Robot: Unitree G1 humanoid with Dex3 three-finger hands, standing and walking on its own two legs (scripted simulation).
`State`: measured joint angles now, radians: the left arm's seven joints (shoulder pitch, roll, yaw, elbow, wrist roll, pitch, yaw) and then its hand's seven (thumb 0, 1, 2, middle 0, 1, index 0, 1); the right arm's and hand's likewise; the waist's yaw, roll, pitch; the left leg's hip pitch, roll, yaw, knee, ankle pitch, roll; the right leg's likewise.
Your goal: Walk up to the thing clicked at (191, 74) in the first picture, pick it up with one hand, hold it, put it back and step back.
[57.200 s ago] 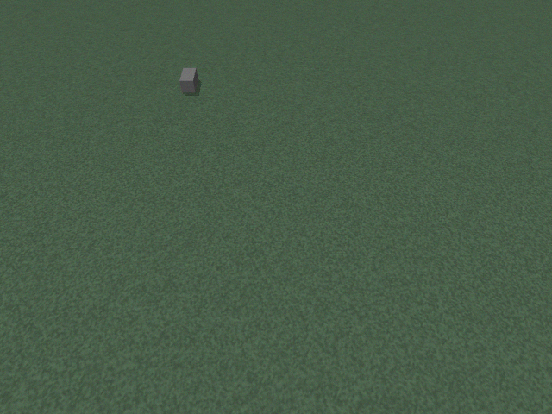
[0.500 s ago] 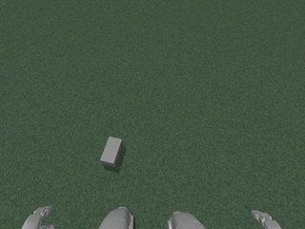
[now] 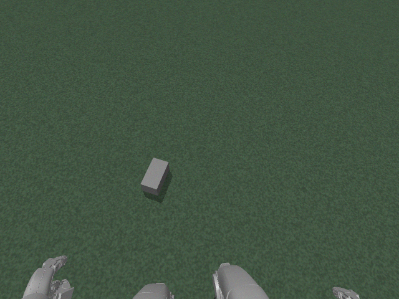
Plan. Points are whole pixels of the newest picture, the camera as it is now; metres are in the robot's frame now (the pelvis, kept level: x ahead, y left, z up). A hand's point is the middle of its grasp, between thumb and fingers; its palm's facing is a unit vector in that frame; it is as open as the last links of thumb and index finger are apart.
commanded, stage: step back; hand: left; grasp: from above
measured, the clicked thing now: (155, 176) +0.68 +0.20 -0.72
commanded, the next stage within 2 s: none
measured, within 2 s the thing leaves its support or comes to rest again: neither
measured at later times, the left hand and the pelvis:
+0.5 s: hand out of the picture -0.05 +0.24 -0.14, palm faces -0.03 -0.90 -0.44, open 7.4 cm; pelvis -0.15 -0.03 +0.00, yaw -1 degrees
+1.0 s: hand out of the picture -0.26 +0.22 -0.14, palm faces -0.05 -0.90 -0.42, open 7.4 cm; pelvis -0.33 -0.05 +0.00, yaw -3 degrees
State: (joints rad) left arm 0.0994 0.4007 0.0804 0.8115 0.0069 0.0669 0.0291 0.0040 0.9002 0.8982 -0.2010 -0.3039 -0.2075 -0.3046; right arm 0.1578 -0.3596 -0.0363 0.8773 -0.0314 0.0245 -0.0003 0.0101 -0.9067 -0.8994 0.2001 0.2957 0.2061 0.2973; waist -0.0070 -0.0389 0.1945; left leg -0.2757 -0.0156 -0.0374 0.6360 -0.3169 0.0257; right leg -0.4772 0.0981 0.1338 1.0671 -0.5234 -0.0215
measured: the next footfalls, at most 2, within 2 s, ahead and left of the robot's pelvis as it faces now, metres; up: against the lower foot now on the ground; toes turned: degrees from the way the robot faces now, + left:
right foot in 0.24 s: -0.08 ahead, -0.15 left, +0.00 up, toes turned -2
left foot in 0.56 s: -0.15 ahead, +0.10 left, +0.00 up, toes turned -1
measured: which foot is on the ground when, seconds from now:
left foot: down 0.00-0.28, up 0.30-0.54, down 0.56-0.92, up 0.94-1.00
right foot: up 0.00-0.22, down 0.24-0.58, up 0.60-0.86, down 0.88-1.00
